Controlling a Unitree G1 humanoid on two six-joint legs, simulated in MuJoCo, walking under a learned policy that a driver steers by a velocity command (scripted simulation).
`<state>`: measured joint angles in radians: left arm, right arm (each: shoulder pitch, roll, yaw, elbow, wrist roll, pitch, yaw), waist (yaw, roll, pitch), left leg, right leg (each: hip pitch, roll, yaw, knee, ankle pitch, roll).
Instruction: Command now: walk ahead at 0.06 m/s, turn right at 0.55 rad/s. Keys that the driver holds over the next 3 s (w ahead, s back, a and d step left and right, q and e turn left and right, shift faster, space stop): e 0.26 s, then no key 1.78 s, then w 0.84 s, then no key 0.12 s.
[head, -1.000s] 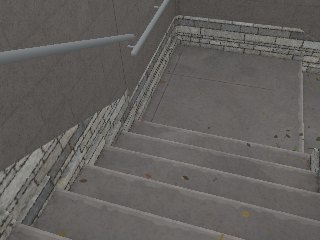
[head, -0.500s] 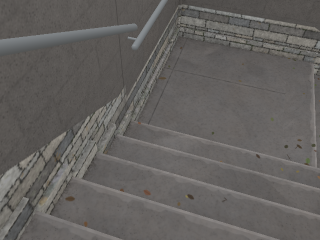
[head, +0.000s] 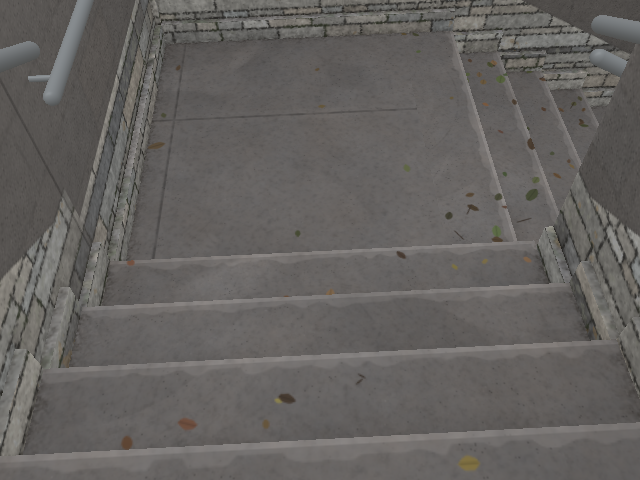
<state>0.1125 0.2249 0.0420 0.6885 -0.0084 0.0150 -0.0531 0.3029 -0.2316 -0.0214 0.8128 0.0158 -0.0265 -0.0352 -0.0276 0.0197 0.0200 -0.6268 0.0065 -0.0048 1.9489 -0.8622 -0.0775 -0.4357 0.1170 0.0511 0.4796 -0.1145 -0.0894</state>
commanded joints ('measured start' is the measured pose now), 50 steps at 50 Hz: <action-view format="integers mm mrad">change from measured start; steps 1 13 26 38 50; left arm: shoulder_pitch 155 198 73 153 -52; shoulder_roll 204 206 303 137 20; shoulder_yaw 38 -40 18 31 -17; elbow -16 -124 -174 -37 -82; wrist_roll -7 25 -13 -34 -37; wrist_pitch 47 59 80 93 45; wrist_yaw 46 130 155 97 88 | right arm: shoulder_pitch -96 -289 -274 -293 110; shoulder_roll -66 10 -34 -67 -95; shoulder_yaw -2 2 34 34 7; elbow -214 -423 -513 -366 -191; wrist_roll -3 -19 -28 -42 -17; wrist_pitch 28 106 66 90 53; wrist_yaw -25 -57 12 15 -39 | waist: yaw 68 70 8 187 -50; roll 82 -133 -183 38 55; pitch -329 -161 -158 -9 -48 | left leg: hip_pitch -544 -513 4 -186 600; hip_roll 15 -119 -20 127 167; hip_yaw -106 -56 21 -340 -353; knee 187 329 -275 -1268 -1306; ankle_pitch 166 496 239 582 1044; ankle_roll -58 -85 -12 237 173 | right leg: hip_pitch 643 297 166 -327 -602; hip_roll -528 -225 -216 137 -23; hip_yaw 521 505 454 208 226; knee -24 16 -156 1235 851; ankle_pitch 544 221 217 13 -148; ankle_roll -318 -159 -133 174 195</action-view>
